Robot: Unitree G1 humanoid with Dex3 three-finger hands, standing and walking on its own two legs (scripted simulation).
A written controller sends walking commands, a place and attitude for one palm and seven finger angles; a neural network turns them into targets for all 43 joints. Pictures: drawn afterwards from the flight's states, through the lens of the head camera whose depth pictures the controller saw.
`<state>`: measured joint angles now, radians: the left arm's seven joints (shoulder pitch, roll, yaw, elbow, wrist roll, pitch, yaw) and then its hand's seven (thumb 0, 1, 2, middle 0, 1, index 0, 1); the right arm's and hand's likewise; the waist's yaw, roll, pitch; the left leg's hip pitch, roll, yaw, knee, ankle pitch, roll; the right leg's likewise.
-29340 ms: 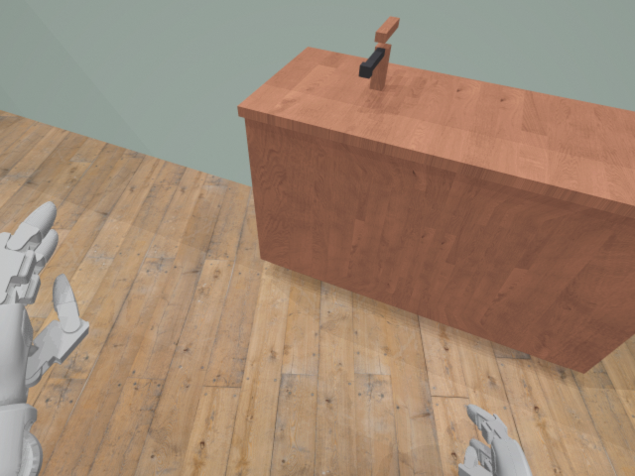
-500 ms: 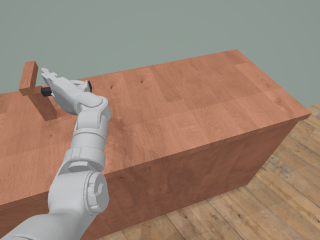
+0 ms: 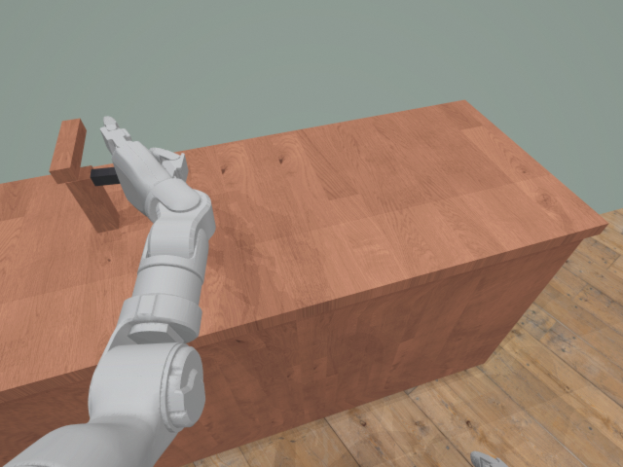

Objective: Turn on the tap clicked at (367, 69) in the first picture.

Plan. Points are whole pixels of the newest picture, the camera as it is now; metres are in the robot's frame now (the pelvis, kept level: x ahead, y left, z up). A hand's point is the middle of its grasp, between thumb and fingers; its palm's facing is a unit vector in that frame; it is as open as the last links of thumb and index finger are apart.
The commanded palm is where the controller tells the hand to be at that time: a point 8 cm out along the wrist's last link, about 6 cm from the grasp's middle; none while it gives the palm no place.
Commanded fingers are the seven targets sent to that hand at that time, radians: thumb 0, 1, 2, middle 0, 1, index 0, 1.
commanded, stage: draw the hand back beside the body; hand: left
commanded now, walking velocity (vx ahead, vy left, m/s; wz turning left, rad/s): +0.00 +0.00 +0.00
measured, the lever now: (176, 169) +0.55 +0.25 +0.08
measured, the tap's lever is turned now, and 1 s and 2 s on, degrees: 81 81 81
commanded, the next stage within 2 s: step back with the hand held close in 1.40 s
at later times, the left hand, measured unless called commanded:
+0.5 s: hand (138, 235) +0.32 +0.20 +0.17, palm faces +0.24 -0.95 -0.21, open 7.6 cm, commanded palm +0.29 +0.25 +0.17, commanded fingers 0.00 0.90 0.90 -0.18 -0.24 -0.18 -0.24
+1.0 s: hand (62, 308) +0.24 +0.25 +0.17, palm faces +0.35 -0.89 -0.29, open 7.4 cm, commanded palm +0.19 +0.29 +0.18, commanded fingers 0.00 0.90 0.90 -0.20 -0.30 -0.20 -0.30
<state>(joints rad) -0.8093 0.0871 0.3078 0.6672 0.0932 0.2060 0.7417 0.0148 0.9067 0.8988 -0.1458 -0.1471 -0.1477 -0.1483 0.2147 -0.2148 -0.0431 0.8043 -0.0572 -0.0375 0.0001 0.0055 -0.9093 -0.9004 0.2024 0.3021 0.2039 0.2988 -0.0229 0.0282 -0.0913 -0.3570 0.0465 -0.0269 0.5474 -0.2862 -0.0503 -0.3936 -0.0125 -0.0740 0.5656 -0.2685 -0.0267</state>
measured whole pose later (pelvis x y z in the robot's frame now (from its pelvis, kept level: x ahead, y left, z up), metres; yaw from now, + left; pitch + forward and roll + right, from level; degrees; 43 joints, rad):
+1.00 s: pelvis +0.00 +0.02 +0.01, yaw -1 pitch -6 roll +0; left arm 0.29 0.30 0.22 -0.29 -0.07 -0.10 0.10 0.01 0.90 0.90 -0.20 -0.28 -0.20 -0.28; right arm 0.17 -0.22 0.01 0.64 0.00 -0.07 -0.04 0.01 -0.91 -0.90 0.20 0.30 0.20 0.30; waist 0.06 0.06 0.04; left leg -0.04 0.04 0.01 0.37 -0.24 -0.02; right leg -0.07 -0.02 -0.04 0.36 -0.19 0.00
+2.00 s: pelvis -0.05 +0.04 +0.00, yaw -3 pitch +0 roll +0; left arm 0.49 0.37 0.34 -0.50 -0.04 -0.17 0.15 0.01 0.89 0.90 -0.21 -0.30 -0.21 -0.30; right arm 0.18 -0.22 0.00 0.55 0.01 -0.04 -0.08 0.01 -0.91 -0.90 0.20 0.30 0.20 0.30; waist 0.01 0.02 0.06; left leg -0.30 0.02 0.04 0.51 -0.21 0.00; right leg -0.33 -0.04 -0.01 0.49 -0.15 0.03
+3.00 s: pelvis -0.12 +0.03 +0.00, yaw -3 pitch +2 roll -1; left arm 0.47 0.35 0.36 -0.55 -0.05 -0.17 0.18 0.01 0.90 0.90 -0.21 -0.30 -0.21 -0.30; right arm 0.19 -0.16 0.02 0.62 -0.02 -0.13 -0.05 0.01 -0.91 -0.90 0.20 0.30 0.21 0.30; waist 0.03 0.00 0.02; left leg -0.44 0.06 0.01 0.48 -0.07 -0.02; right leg -0.25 0.04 0.01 0.54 -0.32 0.01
